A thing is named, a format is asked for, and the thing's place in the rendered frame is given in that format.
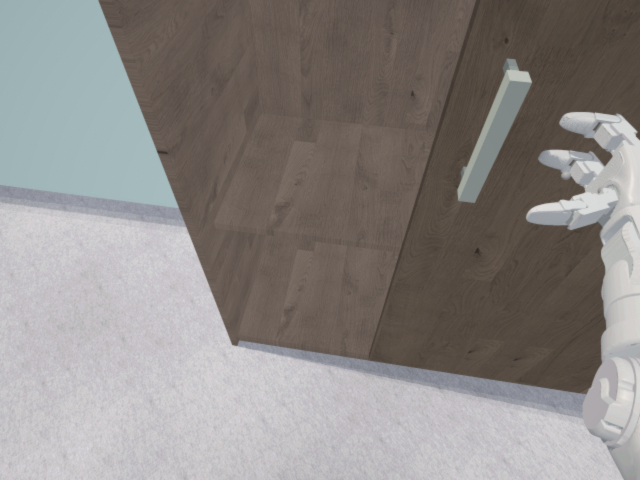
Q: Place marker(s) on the robot right forearm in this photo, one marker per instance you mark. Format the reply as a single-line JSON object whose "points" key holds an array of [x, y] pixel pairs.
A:
{"points": [[621, 284]]}

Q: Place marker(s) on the handle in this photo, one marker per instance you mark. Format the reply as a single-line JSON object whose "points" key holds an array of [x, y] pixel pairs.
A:
{"points": [[509, 98]]}

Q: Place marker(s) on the robot right hand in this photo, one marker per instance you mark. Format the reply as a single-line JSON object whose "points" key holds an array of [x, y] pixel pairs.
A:
{"points": [[621, 175]]}

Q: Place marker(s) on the robot right upper arm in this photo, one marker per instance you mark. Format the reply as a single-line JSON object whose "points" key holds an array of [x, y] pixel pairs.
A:
{"points": [[611, 411]]}

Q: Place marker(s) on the wardrobe door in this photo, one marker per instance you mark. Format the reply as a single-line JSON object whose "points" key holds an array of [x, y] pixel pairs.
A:
{"points": [[478, 290]]}

